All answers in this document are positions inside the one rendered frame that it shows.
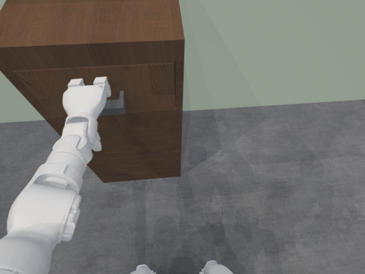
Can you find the drawer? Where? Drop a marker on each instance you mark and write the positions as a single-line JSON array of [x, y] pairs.
[[148, 86]]

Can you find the left robot upper arm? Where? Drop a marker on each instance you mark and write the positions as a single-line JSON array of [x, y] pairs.
[[44, 217]]

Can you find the robot left hand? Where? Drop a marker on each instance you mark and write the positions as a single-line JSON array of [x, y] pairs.
[[90, 100]]

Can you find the left robot shin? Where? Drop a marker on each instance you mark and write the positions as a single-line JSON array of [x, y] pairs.
[[142, 267]]

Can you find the cabinet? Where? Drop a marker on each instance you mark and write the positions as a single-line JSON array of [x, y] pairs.
[[45, 34]]

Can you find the right robot shin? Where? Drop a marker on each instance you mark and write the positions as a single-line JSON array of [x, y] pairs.
[[210, 263]]

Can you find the robot shin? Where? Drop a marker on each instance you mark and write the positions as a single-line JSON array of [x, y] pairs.
[[142, 267], [210, 263]]

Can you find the handle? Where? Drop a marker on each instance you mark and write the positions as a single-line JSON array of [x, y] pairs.
[[114, 107]]

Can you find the robot left forearm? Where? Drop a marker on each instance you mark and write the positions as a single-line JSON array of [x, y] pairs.
[[68, 160]]

